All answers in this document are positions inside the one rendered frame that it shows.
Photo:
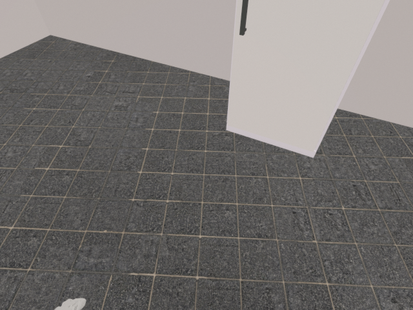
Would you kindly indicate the fridge door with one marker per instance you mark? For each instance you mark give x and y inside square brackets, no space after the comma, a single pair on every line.
[292,63]

